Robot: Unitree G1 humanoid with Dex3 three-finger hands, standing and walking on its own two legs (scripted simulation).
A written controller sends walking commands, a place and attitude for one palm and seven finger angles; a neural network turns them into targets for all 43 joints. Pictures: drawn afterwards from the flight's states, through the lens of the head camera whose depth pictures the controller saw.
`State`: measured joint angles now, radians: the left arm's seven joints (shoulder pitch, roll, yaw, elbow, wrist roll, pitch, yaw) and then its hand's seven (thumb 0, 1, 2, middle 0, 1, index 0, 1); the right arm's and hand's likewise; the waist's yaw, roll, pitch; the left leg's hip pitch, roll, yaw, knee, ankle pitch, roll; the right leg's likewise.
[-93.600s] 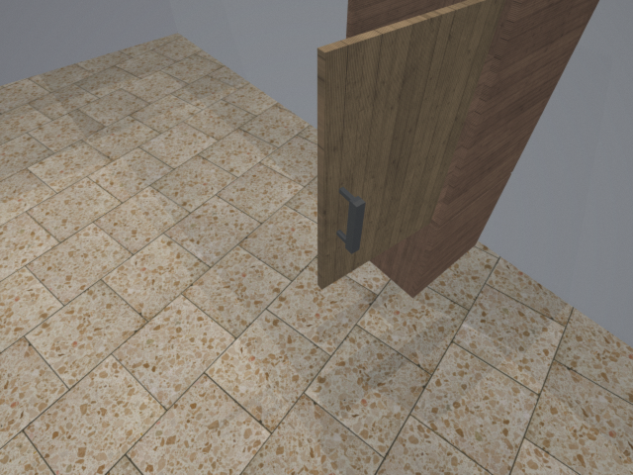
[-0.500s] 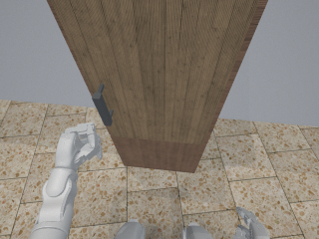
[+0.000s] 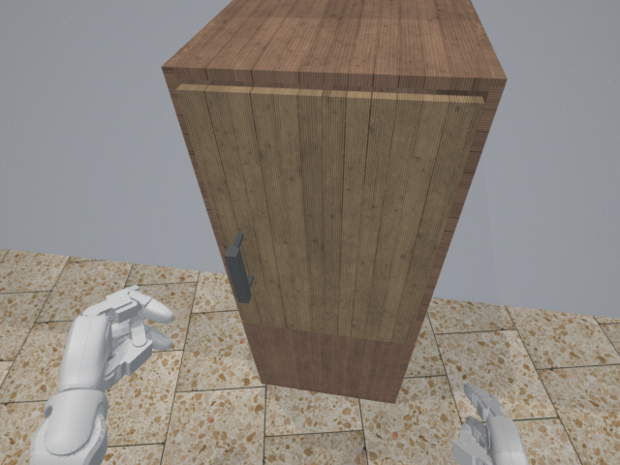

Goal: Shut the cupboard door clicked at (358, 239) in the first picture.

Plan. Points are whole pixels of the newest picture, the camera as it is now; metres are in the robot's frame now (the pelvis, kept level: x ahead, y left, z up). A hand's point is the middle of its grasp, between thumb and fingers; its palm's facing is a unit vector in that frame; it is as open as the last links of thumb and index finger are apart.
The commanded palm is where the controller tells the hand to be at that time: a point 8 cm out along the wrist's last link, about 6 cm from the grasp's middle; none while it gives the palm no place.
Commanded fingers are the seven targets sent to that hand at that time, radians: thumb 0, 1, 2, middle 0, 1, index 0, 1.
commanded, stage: draw the hand back to the body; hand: left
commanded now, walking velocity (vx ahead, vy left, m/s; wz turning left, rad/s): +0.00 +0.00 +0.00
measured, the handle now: (242, 268) +0.47 +0.18 -0.08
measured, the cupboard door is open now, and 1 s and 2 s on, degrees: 0 0 0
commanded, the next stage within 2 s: step back with the hand held close in 0.78 s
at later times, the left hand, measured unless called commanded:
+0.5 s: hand (28, 330) +0.19 +0.27 +0.18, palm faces +0.48 -0.76 -0.43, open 6.8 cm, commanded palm +0.15 +0.30 +0.19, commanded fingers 0.00 0.90 0.90 -0.20 -0.30 -0.20 -0.30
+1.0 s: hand (49, 335) +0.19 +0.26 +0.17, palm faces +0.45 -0.78 -0.43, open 7.4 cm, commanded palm +0.14 +0.29 +0.19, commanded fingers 0.00 0.90 0.90 -0.20 -0.30 -0.20 -0.30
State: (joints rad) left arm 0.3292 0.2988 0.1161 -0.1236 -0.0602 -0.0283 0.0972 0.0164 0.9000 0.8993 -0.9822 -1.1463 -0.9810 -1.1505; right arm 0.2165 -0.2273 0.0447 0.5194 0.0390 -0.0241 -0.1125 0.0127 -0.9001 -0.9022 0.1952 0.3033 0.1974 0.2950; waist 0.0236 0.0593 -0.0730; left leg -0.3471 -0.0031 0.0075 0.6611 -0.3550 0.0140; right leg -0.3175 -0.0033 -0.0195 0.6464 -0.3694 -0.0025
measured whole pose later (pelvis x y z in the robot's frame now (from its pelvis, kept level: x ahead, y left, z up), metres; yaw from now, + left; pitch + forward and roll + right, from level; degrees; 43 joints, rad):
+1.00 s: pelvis +0.00 -0.01 +0.02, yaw +0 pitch -2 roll -1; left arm 0.47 0.34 0.36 -0.33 -0.06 -0.11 0.10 0.01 0.89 0.90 -0.21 -0.30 -0.21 -0.30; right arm 0.19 -0.24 0.01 0.62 0.02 -0.08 -0.07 0.01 -0.90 -0.90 0.20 0.30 0.20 0.30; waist 0.04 0.09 -0.03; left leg -0.19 0.02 0.00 0.48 -0.27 0.00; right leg -0.14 0.03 -0.03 0.42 -0.26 -0.02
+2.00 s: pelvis -0.12 +0.02 +0.00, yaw +2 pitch +0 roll -2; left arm 0.52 0.44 0.46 -0.49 -0.01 -0.25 0.17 0.01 0.89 0.90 -0.21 -0.30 -0.21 -0.30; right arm 0.24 -0.22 0.00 0.59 0.00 -0.09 -0.07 0.01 -0.90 -0.90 0.20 0.30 0.20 0.30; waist -0.04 0.00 0.01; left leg -0.50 0.01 0.02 0.66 -0.22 0.05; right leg -0.44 0.04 0.03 0.59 -0.17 0.02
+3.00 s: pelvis -0.23 +0.00 +0.01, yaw +0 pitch +0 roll -1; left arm 0.58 0.41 0.43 -0.44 -0.04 -0.19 0.17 0.01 0.89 0.90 -0.21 -0.30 -0.21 -0.30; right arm 0.32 -0.23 -0.01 0.67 0.00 -0.12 -0.08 0.02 -0.90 -0.90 0.19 0.30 0.20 0.30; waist -0.05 0.00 -0.05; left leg -0.35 0.06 0.03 0.48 -0.14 -0.01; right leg -0.15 0.05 0.01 0.44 -0.30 -0.02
